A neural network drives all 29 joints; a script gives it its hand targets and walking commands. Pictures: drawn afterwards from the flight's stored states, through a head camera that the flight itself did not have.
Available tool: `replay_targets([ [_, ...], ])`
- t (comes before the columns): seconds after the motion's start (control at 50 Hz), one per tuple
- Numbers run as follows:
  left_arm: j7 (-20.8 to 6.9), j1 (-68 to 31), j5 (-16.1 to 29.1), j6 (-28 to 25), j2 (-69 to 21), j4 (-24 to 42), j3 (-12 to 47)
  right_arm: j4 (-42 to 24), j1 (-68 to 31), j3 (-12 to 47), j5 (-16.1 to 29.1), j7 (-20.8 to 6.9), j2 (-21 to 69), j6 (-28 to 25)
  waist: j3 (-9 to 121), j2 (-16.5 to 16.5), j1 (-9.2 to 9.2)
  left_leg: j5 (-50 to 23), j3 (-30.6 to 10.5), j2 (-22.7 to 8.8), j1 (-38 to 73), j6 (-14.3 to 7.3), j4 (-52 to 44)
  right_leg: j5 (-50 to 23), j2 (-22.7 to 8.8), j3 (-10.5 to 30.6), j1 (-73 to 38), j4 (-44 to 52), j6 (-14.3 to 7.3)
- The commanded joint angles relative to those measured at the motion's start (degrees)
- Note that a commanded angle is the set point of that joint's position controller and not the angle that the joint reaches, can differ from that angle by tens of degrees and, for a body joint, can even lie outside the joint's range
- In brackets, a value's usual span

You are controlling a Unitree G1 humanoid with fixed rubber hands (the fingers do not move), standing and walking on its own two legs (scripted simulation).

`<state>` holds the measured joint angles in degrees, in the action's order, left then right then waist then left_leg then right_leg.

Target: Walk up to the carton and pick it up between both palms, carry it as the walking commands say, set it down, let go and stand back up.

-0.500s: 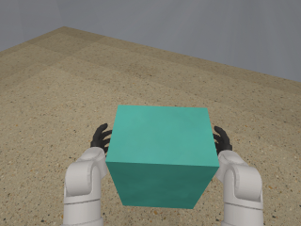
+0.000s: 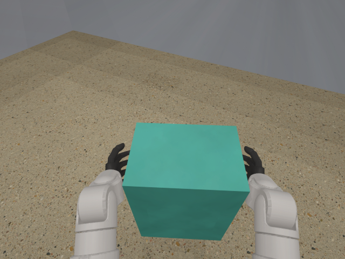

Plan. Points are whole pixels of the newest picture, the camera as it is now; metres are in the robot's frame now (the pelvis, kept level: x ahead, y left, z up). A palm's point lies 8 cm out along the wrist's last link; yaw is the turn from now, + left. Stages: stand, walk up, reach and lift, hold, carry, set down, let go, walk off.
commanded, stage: carry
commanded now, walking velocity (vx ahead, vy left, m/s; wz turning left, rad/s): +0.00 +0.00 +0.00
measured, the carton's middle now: (183, 187) +0.30 +0.00 +0.02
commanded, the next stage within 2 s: hold in 0.18 s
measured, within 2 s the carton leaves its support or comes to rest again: neither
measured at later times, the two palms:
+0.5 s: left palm (114, 202) +0.25 +0.15 +0.04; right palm (253, 205) +0.25 -0.15 +0.04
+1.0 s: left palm (119, 196) +0.28 +0.15 +0.01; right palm (246, 199) +0.28 -0.16 +0.00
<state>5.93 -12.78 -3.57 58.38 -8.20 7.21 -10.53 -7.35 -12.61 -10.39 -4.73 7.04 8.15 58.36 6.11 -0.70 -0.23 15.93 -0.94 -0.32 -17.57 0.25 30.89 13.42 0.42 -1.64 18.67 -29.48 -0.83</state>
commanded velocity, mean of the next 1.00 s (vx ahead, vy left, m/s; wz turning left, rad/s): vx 0.00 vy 0.00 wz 0.00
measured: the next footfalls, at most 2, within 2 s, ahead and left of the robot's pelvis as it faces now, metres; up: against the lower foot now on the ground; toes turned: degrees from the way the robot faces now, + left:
none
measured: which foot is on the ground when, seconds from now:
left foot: down 0.00-1.00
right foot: down 0.00-1.00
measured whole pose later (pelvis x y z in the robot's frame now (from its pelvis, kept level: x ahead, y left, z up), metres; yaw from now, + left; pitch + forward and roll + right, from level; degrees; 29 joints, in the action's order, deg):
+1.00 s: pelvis -0.04 +0.00 +0.00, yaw +0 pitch -3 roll +0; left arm -2.9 -25.1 -20.9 29.7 -10.9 -27.2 -24.6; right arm 28.2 -25.2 -24.3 -20.7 -2.2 9.7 29.6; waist -5.2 -0.3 0.6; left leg 13.5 -1.0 0.4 -15.4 0.1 31.6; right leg 11.6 0.3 -0.8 17.1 -31.4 -1.1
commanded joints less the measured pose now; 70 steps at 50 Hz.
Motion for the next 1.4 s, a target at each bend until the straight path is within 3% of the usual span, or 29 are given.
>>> replay_targets([
  [0.0, -4.63, -27.54, 11.02, -1.41, -44.82, 2.97, 35.44, -4.72, -28.70, 37.32, 13.12, -6.46, 44.40, -1.32, 14.19, 0.18, -0.11, -10.49, -3.03, -6.42, 5.13, -1.71, -3.63, -11.44, -7.28, 3.55, -5.80, 3.69, -2.33],
  [0.16, -4.89, -27.01, 10.70, -2.77, -44.52, 2.23, 34.84, -4.04, -28.07, 36.84, 12.83, -6.70, 44.17, -2.60, 14.22, 0.20, -0.17, -10.55, -3.04, -6.47, 5.25, -1.66, -3.62, -12.00, -7.34, 3.66, -6.13, 3.75, -2.48],
  [0.18, -8.30, -6.90, -4.93, -5.78, -27.48, -17.88, 14.74, 16.07, -7.97, 16.73, -3.13, -9.99, 24.07, -5.29, -9.70, -0.09, 1.42, -4.77, -2.98, 3.39, 11.66, -1.13, -12.16, -6.13, 2.49, 4.22, -15.14, 10.65, -0.15],
  [0.2, -8.68, -6.33, -0.95, -10.68, -28.62, -26.20, 18.38, 22.43, -9.04, 19.31, -0.37, -10.51, 24.05, -10.47, -9.18, -0.21, 0.99, -7.65, -4.09, 3.59, 9.71, -1.21, -12.23, -9.32, 2.14, 5.33, -15.79, 10.32, -0.33],
  [0.22, -9.73, -10.33, 2.15, -15.35, -31.62, -15.72, 24.55, 14.51, -10.87, 25.12, 1.45, -11.72, 29.68, -14.70, -5.16, -0.60, 0.76, -15.02, -3.81, 3.56, 11.81, -0.83, -11.66, -15.31, 2.36, 5.46, -16.46, 9.46, -0.01],
  [0.26, -11.62, -13.21, 5.28, -19.88, -39.51, -4.44, 33.62, 4.43, -12.66, 35.92, 6.67, -13.38, 39.84, -18.78, 9.33, 0.42, 0.87, -29.00, -4.73, 3.99, 13.17, -1.05, -9.89, -32.02, 2.86, 6.05, -24.62, 7.05, 1.08],
  [0.28, -12.18, -17.75, 7.06, -21.51, -40.88, 1.10, 36.89, -3.16, -17.90, 39.73, 9.47, -13.80, 41.49, -20.38, 17.55, 2.21, 0.85, -31.82, -5.09, 4.02, 13.54, -1.25, -9.21, -39.38, 2.87, 6.45, -28.87, 4.80, 1.54],
  [0.3, -12.81, -22.66, 8.31, -22.31, -40.13, 5.16, 39.57, -7.57, -22.01, 41.25, 10.69, -13.64, 41.96, -21.14, 20.53, 3.55, 0.14, -30.97, -5.42, 4.08, 13.23, -1.44, -8.98, -41.75, 2.65, 6.53, -29.93, 3.76, 1.76],
  [0.34, -13.65, -19.22, 7.67, -21.84, -38.51, 4.43, 39.74, -6.90, -17.99, 40.75, 9.30, -13.37, 40.09, -20.81, 17.91, 3.23, -0.73, -26.49, -5.73, 4.09, 12.96, -1.50, -10.19, -36.72, 2.50, 6.21, -27.87, 4.87, 1.49],
  [0.38, -13.68, -16.80, 5.29, -20.94, -36.00, 0.43, 36.45, -2.09, -16.15, 38.50, 7.10, -13.86, 36.85, -20.12, 10.88, 0.44, 0.40, -20.00, -4.99, 3.89, 11.78, -1.30, -11.32, -23.41, 2.61, 5.75, -24.03, 7.43, 0.62],
  [0.44, -14.58, -19.41, 3.87, -20.11, -35.22, -6.50, 33.07, 3.54, -18.24, 34.09, 4.68, -14.45, 35.93, -19.14, 3.84, 0.39, -0.04, -8.87, -3.84, 3.74, 8.60, -1.76, -12.24, -9.23, 2.30, 5.75, -21.86, 9.45, -0.41],
  [0.46, -15.04, -20.93, 3.70, -19.98, -35.90, -8.66, 32.32, 5.40, -19.58, 33.07, 4.10, -14.71, 36.71, -18.91, 2.70, 0.70, -0.13, -6.48, -3.62, 3.68, 8.07, -1.98, -12.26, -6.33, 2.23, 5.80, -21.34, 9.61, -0.59],
  [0.48, -14.82, -17.83, 4.36, -20.05, -40.58, -3.15, 34.09, 2.70, -18.57, 37.21, 5.88, -15.09, 42.74, -18.75, 5.81, 1.36, 2.51, -7.81, -4.43, 4.38, 11.16, -1.97, -11.39, -7.76, 3.45, 4.51, -20.30, 9.84, -0.23],
  [0.56, -16.25, -24.89, 1.49, -18.60, -40.96, -14.44, 28.60, 13.73, -24.12, 28.83, 1.76, -16.37, 42.45, -17.69, -2.26, 0.72, 0.41, 0.93, -3.88, 4.42, 9.88, -2.36, -12.31, 2.23, 3.26, 4.38, -17.18, 10.84, -0.57],
  [0.62, -18.34, -32.11, 0.35, -20.04, -45.87, -20.75, 26.10, 21.43, -30.51, 24.97, 0.30, -18.64, 47.47, -19.19, -2.78, -0.04, 0.23, 3.95, -4.17, 4.09, 9.00, -2.47, -11.93, 5.68, 3.33, 4.28, -16.01, 10.01, -0.81],
  [0.74, -20.57, -41.53, -3.38, -24.02, -51.24, -32.51, 18.22, 33.46, -40.42, 17.34, -2.90, -21.45, 50.77, -23.52, -0.18, -0.58, 0.16, 6.04, -3.87, 3.88, 5.86, -2.33, -10.50, 6.26, 3.46, 4.10, -13.92, 7.29, -1.28],
  [0.88, -20.72, -43.32, -6.84, -28.49, -51.70, -37.61, 13.05, 38.32, -43.82, 13.01, -5.58, -21.77, 51.02, -28.14, 3.81, 0.57, 0.70, 2.20, -3.32, 4.30, 2.85, -2.36, -6.78, 2.50, 3.31, 4.55, -10.28, 4.21, -1.37],
  [1.08, -20.95, -38.36, -8.55, -35.85, -51.57, -34.67, 14.75, 35.82, -38.94, 16.59, -7.57, -21.22, 51.18, -36.08, 13.77, 1.49, 2.00, -8.81, -3.21, 5.74, -2.60, -2.13, -1.41, -9.81, 3.96, 5.66, -6.99, -0.84, -0.86],
  [1.38, -22.00, -37.45, -8.38, -42.20, -51.28, -33.49, 18.65, 33.72, -37.51, 21.71, -7.40, -20.45, 51.78, -42.69, 28.79, 1.14, 1.75, -14.62, -2.76, 6.86, -17.11, -1.30, 9.10, -16.58, 5.70, 5.89, 4.71, -11.53, -0.01],
])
